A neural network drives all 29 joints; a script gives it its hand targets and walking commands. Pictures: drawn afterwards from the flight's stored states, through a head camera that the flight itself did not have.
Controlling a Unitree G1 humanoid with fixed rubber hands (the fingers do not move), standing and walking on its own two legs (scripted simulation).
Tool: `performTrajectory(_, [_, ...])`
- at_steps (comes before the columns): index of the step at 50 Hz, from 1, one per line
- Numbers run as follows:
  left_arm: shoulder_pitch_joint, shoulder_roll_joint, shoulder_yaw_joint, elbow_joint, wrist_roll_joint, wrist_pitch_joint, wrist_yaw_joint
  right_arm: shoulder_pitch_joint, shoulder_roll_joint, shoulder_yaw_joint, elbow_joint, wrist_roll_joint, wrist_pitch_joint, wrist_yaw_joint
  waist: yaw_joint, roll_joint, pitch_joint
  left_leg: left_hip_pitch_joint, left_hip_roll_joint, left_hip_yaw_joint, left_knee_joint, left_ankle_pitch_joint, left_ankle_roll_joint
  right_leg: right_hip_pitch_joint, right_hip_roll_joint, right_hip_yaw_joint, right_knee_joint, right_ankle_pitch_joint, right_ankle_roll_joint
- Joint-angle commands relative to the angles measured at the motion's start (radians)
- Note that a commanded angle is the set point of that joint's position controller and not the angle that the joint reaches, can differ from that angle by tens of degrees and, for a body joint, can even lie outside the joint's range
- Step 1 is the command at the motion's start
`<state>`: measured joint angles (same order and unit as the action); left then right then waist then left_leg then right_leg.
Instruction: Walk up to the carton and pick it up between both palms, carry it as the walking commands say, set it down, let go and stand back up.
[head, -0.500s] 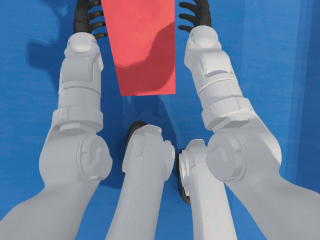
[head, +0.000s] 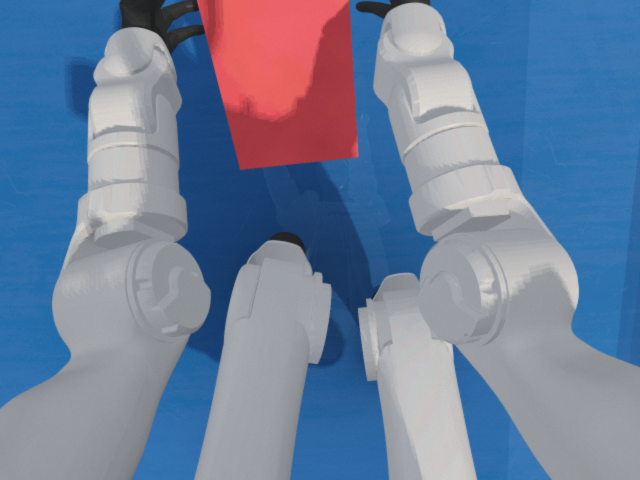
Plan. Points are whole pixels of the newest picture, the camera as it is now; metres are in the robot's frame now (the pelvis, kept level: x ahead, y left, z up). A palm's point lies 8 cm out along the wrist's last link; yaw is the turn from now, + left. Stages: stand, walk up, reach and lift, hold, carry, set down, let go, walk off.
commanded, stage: set down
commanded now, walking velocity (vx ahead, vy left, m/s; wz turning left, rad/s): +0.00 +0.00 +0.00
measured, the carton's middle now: (285, 28) +0.55 +0.17 -0.27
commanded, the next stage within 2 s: none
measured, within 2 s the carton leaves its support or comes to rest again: rests again in 1.70 s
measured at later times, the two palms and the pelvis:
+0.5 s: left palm (158, 28) +0.50 +0.27 -0.18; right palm (409, 6) +0.56 +0.04 -0.17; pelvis +0.01 +0.00 -0.01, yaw +0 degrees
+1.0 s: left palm (159, 25) +0.51 +0.28 -0.18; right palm (411, 3) +0.56 +0.04 -0.17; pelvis +0.00 +0.01 -0.02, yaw -1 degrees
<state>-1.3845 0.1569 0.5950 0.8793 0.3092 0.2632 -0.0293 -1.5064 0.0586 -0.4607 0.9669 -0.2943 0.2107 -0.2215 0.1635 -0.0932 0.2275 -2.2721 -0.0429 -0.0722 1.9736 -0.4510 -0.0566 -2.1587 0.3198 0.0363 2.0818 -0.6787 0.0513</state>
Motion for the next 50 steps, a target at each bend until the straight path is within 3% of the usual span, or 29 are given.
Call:
performTrajectory(1, [-0.422, -0.598, -0.196, 0.063, -0.05, -0.021, -0.202, -0.358, 0.729, 0.283, 0.138, 0.053, 0.01, 0.213, 0.159, -0.165, -0.845, 0.671, -0.046, 0.116, -0.073, 0.33, 0.054, 0.204, -0.07, -0.053, -0.241, 0.251, -0.03])
performTrajectory(4, [-0.361, -0.561, -0.158, 0.105, -0.019, -0.022, -0.212, -0.345, 0.735, 0.3, 0.154, 0.054, 0.016, 0.206, 0.202, -0.177, -0.825, 0.621, -0.041, 0.124, -0.068, 0.303, 0.065, 0.23, -0.083, -0.023, -0.247, 0.282, -0.02])
performTrajectory(5, [-0.374, -0.553, -0.166, 0.092, -0.029, -0.024, -0.212, -0.323, 0.725, 0.296, 0.14, 0.05, 0.013, 0.208, 0.17, -0.194, -0.811, 0.611, -0.033, 0.114, -0.071, 0.303, 0.062, 0.218, -0.077, -0.043, -0.23, 0.283, -0.02])
performTrajectory(7, [-0.352, -0.553, -0.163, 0.117, -0.027, -0.021, -0.218, -0.314, 0.737, 0.314, 0.145, 0.068, 0.016, 0.211, 0.186, -0.171, -0.822, 0.6, -0.03, 0.127, -0.062, 0.315, 0.064, 0.243, -0.078, -0.023, -0.24, 0.316, -0.019])
performTrajectory(8, [-0.338, -0.547, -0.152, 0.116, -0.027, -0.022, -0.222, -0.324, 0.739, 0.322, 0.137, 0.061, 0.018, 0.21, 0.185, -0.207, -0.811, 0.559, -0.031, 0.12, -0.057, 0.297, 0.066, 0.262, -0.088, -0.02, -0.24, 0.333, -0.016])
performTrajectory(10, [-0.286, -0.564, -0.143, 0.139, -0.01, -0.02, -0.233, -0.276, 0.738, 0.316, 0.151, 0.062, 0.007, 0.201, 0.183, -0.171, -0.809, 0.53, -0.026, 0.121, -0.054, 0.298, 0.059, 0.294, -0.099, 0.008, -0.25, 0.413, -0.021])
performTrajectory(11, [-0.307, -0.539, -0.149, 0.115, -0.021, -0.026, -0.231, -0.265, 0.71, 0.312, 0.155, 0.066, 0.007, 0.202, 0.161, -0.15, -0.826, 0.546, -0.026, 0.124, -0.053, 0.305, 0.064, 0.275, -0.087, 0.003, -0.233, 0.39, -0.021])
performTrajectory(12, [-0.312, -0.537, -0.14, 0.121, -0.011, -0.028, -0.229, -0.275, 0.728, 0.341, 0.149, 0.068, 0.012, 0.206, 0.198, -0.155, -0.812, 0.536, -0.024, 0.115, -0.05, 0.307, 0.065, 0.264, -0.094, 0.011, -0.239, 0.397, -0.019])
performTrajectory(13, [-0.281, -0.533, -0.141, 0.139, -0.013, -0.023, -0.232, -0.268, 0.713, 0.322, 0.161, 0.064, 0.009, 0.208, 0.17, -0.177, -0.809, 0.51, -0.019, 0.11, -0.058, 0.293, 0.069, 0.281, -0.09, -0.003, -0.225, 0.392, -0.021])
performTrajectory(16, [-0.242, -0.511, -0.132, 0.15, -0.005, -0.03, -0.232, -0.227, 0.7, 0.33, 0.169, 0.074, 0.003, 0.2, 0.182, -0.193, -0.798, 0.414, -0.017, 0.11, -0.039, 0.244, 0.064, 0.353, -0.109, 0.03, -0.229, 0.458, -0.025])
performTrajectory(17, [-0.249, -0.505, -0.131, 0.163, -0.013, -0.032, -0.23, -0.214, 0.7, 0.316, 0.19, 0.067, 0.003, 0.196, 0.162, -0.168, -0.796, 0.452, -0.014, 0.114, -0.045, 0.264, 0.061, 0.3, -0.097, 0.03, -0.231, 0.433, -0.02])
performTrajectory(22, [-0.223, -0.521, -0.125, 0.181, -0.003, -0.034, -0.227, -0.245, 0.687, 0.356, 0.164, 0.113, -0.01, 0.209, 0.202, -0.163, -0.796, 0.482, 0.0, 0.097, -0.042, 0.293, 0.069, 0.281, -0.098, 0.021, -0.211, 0.417, -0.02])
performTrajectory(23, [-0.232, -0.499, -0.13, 0.181, -0.008, -0.037, -0.225, -0.245, 0.691, 0.37, 0.159, 0.11, -0.01, 0.209, 0.184, -0.182, -0.77, 0.439, -0.003, 0.112, -0.044, 0.278, 0.07, 0.265, -0.092, 0.014, -0.204, 0.41, -0.022])
performTrajectory(28, [-0.247, -0.495, -0.16, 0.176, -0.028, -0.031, -0.218, -0.246, 0.649, 0.348, 0.18, 0.115, -0.004, 0.219, 0.172, -0.155, -0.771, 0.533, -0.006, 0.092, -0.05, 0.3, 0.07, 0.198, -0.085, -0.014, -0.191, 0.316, -0.018])
performTrajectory(29, [-0.24, -0.507, -0.158, 0.172, -0.015, -0.031, -0.215, -0.258, 0.648, 0.355, 0.167, 0.121, -0.006, 0.222, 0.201, -0.147, -0.75, 0.552, -0.008, 0.094, -0.042, 0.303, 0.068, 0.153, -0.091, -0.004, -0.194, 0.298, -0.025])
performTrajectory(30, [-0.243, -0.501, -0.156, 0.174, -0.026, -0.032, -0.212, -0.257, 0.637, 0.36, 0.163, 0.122, -0.007, 0.224, 0.176, -0.172, -0.753, 0.554, -0.007, 0.093, -0.043, 0.313, 0.067, 0.155, -0.086, -0.025, -0.19, 0.289, -0.02])
performTrajectory(33, [-0.257, -0.52, -0.191, 0.164, -0.036, -0.03, -0.211, -0.261, 0.613, 0.327, 0.172, 0.104, -0.01, 0.231, 0.156, -0.133, -0.739, 0.595, -0.016, 0.077, -0.044, 0.323, 0.07, 0.09, -0.084, -0.037, -0.162, 0.243, -0.029])
performTrajectory(34, [-0.262, -0.536, -0.178, 0.162, -0.035, -0.031, -0.209, -0.27, 0.609, 0.323, 0.172, 0.104, -0.007, 0.237, 0.167, -0.139, -0.749, 0.611, -0.02, 0.077, -0.046, 0.327, 0.066, 0.088, -0.084, -0.042, -0.168, 0.231, -0.027])
performTrajectory(35, [-0.273, -0.521, -0.175, 0.15, -0.039, -0.029, -0.204, -0.258, 0.618, 0.322, 0.188, 0.104, -0.006, 0.24, 0.145, -0.162, -0.734, 0.618, -0.011, 0.081, -0.034, 0.331, 0.071, 0.048, -0.089, -0.045, -0.162, 0.222, -0.03])
performTrajectory(37, [-0.25, -0.514, -0.178, 0.163, -0.041, -0.024, -0.206, -0.241, 0.605, 0.309, 0.18, 0.096, -0.002, 0.244, 0.154, -0.127, -0.743, 0.623, -0.023, 0.086, -0.05, 0.308, 0.07, 0.079, -0.081, -0.047, -0.161, 0.194, -0.033])
performTrajectory(38, [-0.265, -0.522, -0.17, 0.183, -0.034, -0.022, -0.205, -0.263, 0.609, 0.315, 0.182, 0.099, -0.002, 0.246, 0.166, -0.125, -0.718, 0.622, -0.018, 0.082, -0.046, 0.307, 0.073, 0.011, -0.084, -0.044, -0.159, 0.18, -0.031])
performTrajectory(39, [-0.253, -0.514, -0.189, 0.174, -0.038, -0.022, -0.202, -0.25, 0.593, 0.316, 0.166, 0.096, -0.002, 0.251, 0.149, -0.137, -0.705, 0.635, -0.022, 0.073, -0.054, 0.318, 0.068, 0.016, -0.088, -0.054, -0.157, 0.186, -0.024])
performTrajectory(40, [-0.254, -0.507, -0.163, 0.177, -0.024, -0.019, -0.202, -0.256, 0.596, 0.314, 0.188, 0.104, 0.001, 0.252, 0.167, -0.142, -0.73, 0.621, -0.022, 0.087, -0.041, 0.306, 0.075, 0.038, -0.085, -0.039, -0.153, 0.191, -0.032])
performTrajectory(44, [-0.257, -0.499, -0.148, 0.195, -0.03, -0.02, -0.206, -0.275, 0.562, 0.308, 0.186, 0.098, -0.002, 0.246, 0.153, -0.157, -0.694, 0.606, -0.019, 0.079, -0.041, 0.27, 0.078, 0.043, -0.091, -0.046, -0.153, 0.169, -0.035])
performTrajectory(45, [-0.238, -0.507, -0.152, 0.199, -0.031, -0.022, -0.206, -0.271, 0.553, 0.305, 0.172, 0.096, -0.004, 0.245, 0.138, -0.132, -0.696, 0.614, -0.023, 0.084, -0.036, 0.265, 0.077, 0.044, -0.094, -0.045, -0.154, 0.162, -0.034])
performTrajectory(46, [-0.219, -0.505, -0.132, 0.224, -0.016, -0.024, -0.207, -0.254, 0.558, 0.307, 0.197, 0.092, 0.0, 0.246, 0.17, -0.149, -0.666, 0.617, -0.022, 0.078, -0.046, 0.279, 0.082, 0.02, -0.099, -0.036, -0.163, 0.16, -0.029])
performTrajectory(47, [-0.222, -0.496, -0.145, 0.214, -0.022, -0.023, -0.207, -0.244, 0.534, 0.296, 0.184, 0.086, -0.002, 0.246, 0.128, -0.134, -0.674, 0.597, -0.022, 0.081, -0.037, 0.247, 0.079, 0.038, -0.092, -0.044, -0.146, 0.152, -0.035])
performTrajectory(49, [-0.215, -0.497, -0.116, 0.219, -0.002, -0.022, -0.21, -0.253, 0.553, 0.304, 0.203, 0.091, 0.003, 0.242, 0.169, -0.158, -0.675, 0.572, -0.02, 0.092, -0.032, 0.244, 0.077, 0.084, -0.101, -0.031, -0.152, 0.183, -0.033])
performTrajectory(50, [-0.217, -0.474, -0.124, 0.217, -0.002, -0.025, -0.21, -0.227, 0.538, 0.301, 0.193, 0.092, 0.0, 0.245, 0.153, -0.157, -0.662, 0.581, -0.019, 0.082, -0.038, 0.262, 0.076, 0.076, -0.096, -0.04, -0.159, 0.193, -0.025])
